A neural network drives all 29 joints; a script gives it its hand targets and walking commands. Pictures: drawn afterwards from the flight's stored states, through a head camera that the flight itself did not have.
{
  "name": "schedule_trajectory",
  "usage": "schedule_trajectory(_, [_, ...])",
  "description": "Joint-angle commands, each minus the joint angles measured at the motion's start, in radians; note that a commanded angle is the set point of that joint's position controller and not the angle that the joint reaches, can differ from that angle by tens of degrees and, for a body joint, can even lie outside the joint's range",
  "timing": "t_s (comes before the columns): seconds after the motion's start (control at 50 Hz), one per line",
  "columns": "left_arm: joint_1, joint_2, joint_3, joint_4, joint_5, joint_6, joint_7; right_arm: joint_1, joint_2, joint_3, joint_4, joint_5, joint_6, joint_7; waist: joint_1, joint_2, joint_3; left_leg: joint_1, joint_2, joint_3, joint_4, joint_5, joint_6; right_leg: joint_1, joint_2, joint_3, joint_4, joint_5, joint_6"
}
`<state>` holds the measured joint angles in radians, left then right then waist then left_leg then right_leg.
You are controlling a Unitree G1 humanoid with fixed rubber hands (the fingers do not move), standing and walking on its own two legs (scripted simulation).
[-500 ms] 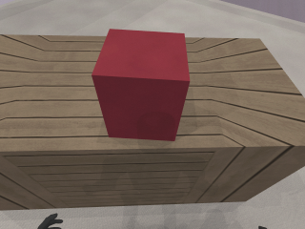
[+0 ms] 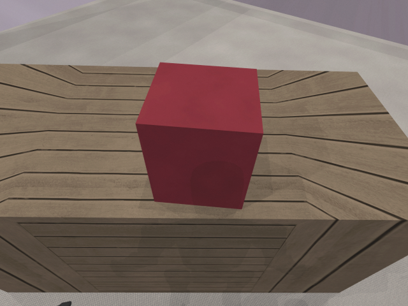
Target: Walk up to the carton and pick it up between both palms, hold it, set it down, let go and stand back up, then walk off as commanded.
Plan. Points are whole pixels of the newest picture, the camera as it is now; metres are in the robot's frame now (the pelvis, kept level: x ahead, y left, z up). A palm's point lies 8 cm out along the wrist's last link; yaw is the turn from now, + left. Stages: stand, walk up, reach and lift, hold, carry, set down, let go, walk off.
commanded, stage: walk up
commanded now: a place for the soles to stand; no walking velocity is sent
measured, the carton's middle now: (202, 139) +0.45 +0.03 +0.07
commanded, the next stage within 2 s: reach and lift in 1.30 s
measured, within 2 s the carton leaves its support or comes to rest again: neither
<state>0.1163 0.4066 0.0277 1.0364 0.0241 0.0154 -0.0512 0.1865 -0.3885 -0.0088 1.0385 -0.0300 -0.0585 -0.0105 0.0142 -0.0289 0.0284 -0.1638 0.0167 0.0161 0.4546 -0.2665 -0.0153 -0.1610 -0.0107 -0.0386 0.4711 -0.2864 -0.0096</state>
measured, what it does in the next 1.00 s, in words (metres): stands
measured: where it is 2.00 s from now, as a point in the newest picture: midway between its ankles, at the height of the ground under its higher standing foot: outside the picture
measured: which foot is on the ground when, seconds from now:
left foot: down 0.00-1.00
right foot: down 0.00-1.00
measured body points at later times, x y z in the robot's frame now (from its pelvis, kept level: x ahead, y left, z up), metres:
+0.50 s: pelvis +0.02 -0.01 -0.01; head +0.04 +0.00 +0.44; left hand +0.15 +0.31 -0.12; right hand +0.11 -0.33 -0.12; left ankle -0.01 +0.13 -0.74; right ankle -0.02 -0.11 -0.74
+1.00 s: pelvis +0.01 -0.02 -0.01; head +0.03 -0.01 +0.44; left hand +0.13 +0.29 -0.13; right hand +0.09 -0.34 -0.12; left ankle +0.00 +0.12 -0.74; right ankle +0.04 -0.14 -0.74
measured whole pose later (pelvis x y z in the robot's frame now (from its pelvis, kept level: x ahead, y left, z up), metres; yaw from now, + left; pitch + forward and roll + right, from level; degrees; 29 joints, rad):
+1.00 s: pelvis +0.01 -0.02 -0.01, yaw +1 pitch -3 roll +0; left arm 0.09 0.39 0.03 0.96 0.01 0.02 -0.03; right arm 0.20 -0.39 -0.03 0.97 -0.01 -0.03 -0.01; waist -0.01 -0.02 0.09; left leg -0.17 0.03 0.00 0.53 -0.31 -0.03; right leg -0.24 -0.02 -0.04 0.54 -0.24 0.01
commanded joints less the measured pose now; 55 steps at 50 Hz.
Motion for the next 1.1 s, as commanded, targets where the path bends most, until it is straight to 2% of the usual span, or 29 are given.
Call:
schedule_trajectory(0.0, [-0.065, 0.176, 0.031, -0.085, -0.008, -0.030, 0.015, -0.031, -0.239, -0.046, -0.083, 0.010, -0.022, -0.019, -0.012, 0.070, -0.075, 0.043, 0.124, -0.092, -0.048, 0.393, 0.072, 0.017, -0.102, 0.094, -0.064, 0.237, -0.043])
schedule_trajectory(0.08, [-0.036, 0.208, 0.041, -0.100, -0.015, -0.022, 0.028, 0.022, -0.248, -0.062, -0.100, 0.027, -0.011, -0.030, -0.018, 0.064, -0.121, 0.067, 0.125, -0.076, 0.014, 0.495, 0.088, 0.069, -0.098, 0.079, 0.017, 0.378, -0.054])
schedule_trajectory(0.12, [-0.013, 0.203, 0.041, -0.098, -0.009, -0.018, 0.031, 0.026, -0.236, -0.058, -0.114, 0.024, -0.011, -0.033, -0.010, -0.019, -0.139, 0.049, 0.133, -0.102, 0.039, 0.470, 0.105, 0.076, -0.093, 0.072, 0.049, 0.390, -0.059])
schedule_trajectory(0.18, [-0.042, 0.190, 0.037, -0.131, -0.011, -0.011, 0.027, 0.014, -0.248, -0.064, -0.131, 0.024, -0.005, -0.033, -0.015, 0.075, -0.117, 0.049, 0.095, -0.052, 0.061, 0.455, 0.088, 0.049, -0.097, 0.080, 0.055, 0.389, -0.073])
schedule_trajectory(0.22, [-0.043, 0.208, 0.046, -0.136, -0.006, -0.008, 0.026, 0.022, -0.247, -0.072, -0.138, 0.022, -0.001, -0.032, -0.019, 0.037, -0.102, 0.033, 0.124, -0.075, 0.070, 0.423, 0.098, 0.041, -0.098, 0.084, 0.067, 0.338, -0.075])
schedule_trajectory(0.34, [-0.047, 0.212, 0.047, -0.163, -0.007, -0.006, 0.026, 0.007, -0.250, -0.076, -0.164, 0.017, 0.000, -0.030, -0.011, 0.033, -0.055, -0.033, 0.110, -0.096, 0.098, 0.392, 0.097, 0.034, -0.090, 0.094, 0.080, 0.346, -0.083])
schedule_trajectory(0.38, [-0.019, 0.219, 0.052, -0.169, -0.005, -0.006, 0.028, 0.001, -0.239, -0.074, -0.179, 0.020, 0.004, -0.031, 0.004, -0.037, -0.056, -0.087, 0.082, -0.042, 0.157, 0.343, 0.089, 0.095, -0.105, 0.114, 0.063, 0.397, -0.105])
schedule_trajectory(0.42, [-0.001, 0.245, 0.055, -0.170, -0.006, -0.009, 0.028, -0.038, -0.213, -0.061, -0.192, 0.023, 0.004, -0.031, 0.032, -0.073, -0.055, -0.147, 0.022, 0.027, 0.225, 0.185, 0.049, 0.139, -0.183, 0.180, 0.004, 0.457, -0.161])
schedule_trajectory(0.44, [-0.007, 0.241, 0.053, -0.178, -0.005, -0.011, 0.028, -0.019, -0.211, -0.059, -0.192, 0.021, 0.004, -0.030, 0.020, -0.087, -0.061, -0.164, 0.007, 0.038, 0.216, 0.038, 0.045, 0.142, -0.214, 0.198, 0.012, 0.472, -0.201])
schedule_trajectory(0.48, [-0.014, 0.233, 0.051, -0.175, 0.000, -0.008, 0.023, -0.011, -0.193, -0.052, -0.199, 0.018, -0.002, -0.026, 0.004, -0.135, -0.011, -0.147, -0.003, 0.031, 0.187, -0.134, 0.054, 0.065, -0.228, 0.202, -0.017, 0.441, -0.206])
schedule_trajectory(0.52, [-0.102, 0.201, 0.041, -0.220, -0.007, -0.002, 0.020, 0.083, -0.218, -0.069, -0.159, 0.005, -0.011, -0.019, -0.044, -0.027, -0.004, 0.035, 0.046, -0.024, 0.046, 0.163, 0.064, -0.095, -0.141, 0.106, 0.061, 0.215, -0.126])
schedule_trajectory(0.54, [-0.127, 0.158, 0.026, -0.237, -0.013, 0.002, 0.018, 0.136, -0.259, -0.086, -0.151, 0.002, -0.020, -0.022, -0.077, 0.106, -0.011, 0.151, 0.148, -0.165, -0.022, 0.325, 0.104, -0.215, -0.063, 0.042, 0.184, 0.188, -0.061])
schedule_trajectory(0.56, [-0.131, 0.144, 0.027, -0.249, -0.014, 0.002, 0.019, 0.165, -0.307, -0.105, -0.155, -0.003, -0.024, -0.030, -0.092, 0.165, -0.011, 0.193, 0.279, -0.328, -0.056, 0.518, 0.206, -0.289, 0.002, 0.009, 0.337, -0.032, -0.015])
schedule_trajectory(0.58, [-0.131, 0.154, 0.038, -0.253, 0.000, 0.006, 0.024, 0.190, -0.362, -0.115, -0.152, 0.000, -0.023, -0.035, -0.095, 0.194, 0.018, 0.165, 0.383, -0.406, -0.056, 0.636, 0.310, -0.341, -0.004, 0.039, 0.399, -0.374, -0.012])
schedule_trajectory(0.6, [-0.118, 0.173, 0.041, -0.246, -0.002, 0.004, 0.023, 0.149, -0.350, -0.114, -0.166, 0.009, -0.029, -0.036, -0.076, 0.143, 0.015, 0.131, 0.407, -0.414, -0.052, 0.666, 0.330, -0.304, -0.047, 0.096, 0.395, -0.351, -0.016])
schedule_trajectory(0.64, [-0.054, 0.174, 0.051, -0.226, -0.010, -0.006, 0.019, 0.076, -0.320, -0.110, -0.199, 0.007, -0.022, -0.034, -0.047, 0.110, -0.025, 0.152, 0.309, -0.244, 0.002, 0.644, 0.261, -0.247, -0.046, 0.075, 0.251, -0.308, -0.027])
schedule_trajectory(0.68, [-0.017, 0.165, 0.050, -0.210, -0.007, -0.015, 0.016, 0.063, -0.287, -0.094, -0.202, 0.010, -0.019, -0.034, -0.031, 0.139, -0.028, 0.134, 0.226, -0.161, 0.058, 0.653, 0.191, -0.180, -0.028, 0.030, 0.076, -0.130, -0.031])
schedule_trajectory(0.72, [0.032, 0.171, 0.066, -0.167, -0.006, -0.022, 0.029, -0.004, -0.247, -0.079, -0.225, 0.025, -0.002, -0.028, 0.019, 0.100, -0.079, -0.038, 0.132, -0.050, 0.156, 0.507, 0.096, 0.065, -0.011, -0.005, -0.047, 0.250, -0.043])
schedule_trajectory(0.74, [0.067, 0.209, 0.072, -0.159, -0.005, -0.027, 0.035, -0.009, -0.217, -0.065, -0.241, 0.029, 0.004, -0.024, 0.021, 0.021, -0.143, -0.131, 0.068, 0.001, 0.241, 0.365, 0.063, 0.194, -0.090, 0.079, -0.030, 0.465, -0.073])
schedule_trajectory(0.76, [0.038, 0.247, 0.067, -0.159, -0.006, -0.035, 0.038, -0.023, -0.147, -0.045, -0.243, 0.038, 0.020, -0.017, 0.008, -0.024, -0.139, -0.145, 0.016, 0.036, 0.254, 0.089, 0.029, 0.138, -0.227, 0.235, -0.096, 0.430, -0.124])
schedule_trajectory(0.78, [-0.026, 0.255, 0.070, -0.179, -0.003, -0.034, 0.036, -0.011, -0.159, -0.052, -0.224, 0.039, 0.032, -0.015, -0.012, -0.032, -0.078, -0.078, 0.014, 0.018, 0.221, -0.161, 0.022, -0.014, -0.298, 0.316, -0.143, 0.264, -0.197])
schedule_trajectory(0.8, [-0.075, 0.257, 0.072, -0.182, -0.004, -0.027, 0.034, 0.029, -0.196, -0.068, -0.183, 0.035, 0.040, -0.014, -0.020, -0.082, -0.072, 0.003, 0.011, -0.018, 0.233, -0.279, 0.036, -0.112, -0.309, 0.328, -0.153, 0.087, -0.212])
schedule_trajectory(0.82, [-0.103, 0.231, 0.061, -0.189, -0.004, -0.021, 0.036, 0.065, -0.188, -0.066, -0.163, 0.034, 0.034, -0.009, -0.041, -0.058, -0.031, 0.009, 0.027, -0.019, 0.151, -0.282, 0.047, -0.138, -0.266, 0.251, -0.130, 0.037, -0.190])
schedule_trajectory(0.84, [-0.115, 0.214, 0.056, -0.184, -0.008, -0.019, 0.034, 0.081, -0.190, -0.064, -0.142, 0.025, 0.027, -0.008, -0.058, -0.057, -0.005, 0.014, 0.047, -0.025, 0.038, -0.161, 0.052, -0.152, -0.213, 0.189, -0.110, -0.038, -0.139])
schedule_trajectory(0.88, [-0.121, 0.163, 0.039, -0.183, -0.019, -0.010, 0.036, 0.043, -0.234, -0.075, -0.127, 0.019, 0.009, -0.007, -0.038, 0.054, 0.033, -0.029, 0.131, -0.164, -0.109, 0.040, 0.074, -0.118, -0.082, 0.112, -0.012, 0.013, -0.055])
schedule_trajectory(0.9, [-0.088, 0.170, 0.039, -0.150, -0.019, -0.012, 0.031, -0.009, -0.248, -0.071, -0.126, 0.020, 0.004, -0.008, -0.013, 0.041, 0.024, -0.080, 0.161, -0.214, -0.115, 0.070, 0.086, -0.055, -0.060, 0.082, -0.007, 0.059, -0.036])
schedule_trajectory(0.92, [-0.067, 0.166, 0.041, -0.124, -0.014, -0.015, 0.028, -0.044, -0.255, -0.065, -0.119, 0.020, 0.002, -0.009, 0.001, 0.002, -0.003, -0.117, 0.164, -0.195, -0.108, 0.063, 0.095, 0.023, -0.070, 0.091, -0.026, 0.070, -0.030])
schedule_trajectory(0.98, [-0.087, 0.188, 0.028, -0.106, -0.017, -0.030, 0.025, -0.069, -0.203, -0.053, -0.101, 0.025, 0.008, 0.000, -0.005, 0.015, -0.035, -0.041, 0.073, -0.078, -0.087, 0.074, 0.035, 0.023, -0.127, 0.154, -0.112, 0.140, -0.048])
schedule_trajectory(1.08, [-0.107, 0.179, 0.023, -0.081, -0.025, -0.033, 0.031, -0.041, -0.213, -0.042, -0.056, 0.025, 0.006, -0.001, -0.015, 0.043, -0.049, -0.003, 0.091, -0.086, -0.118, 0.132, 0.034, 0.028, -0.124, 0.138, -0.158, 0.127, -0.037])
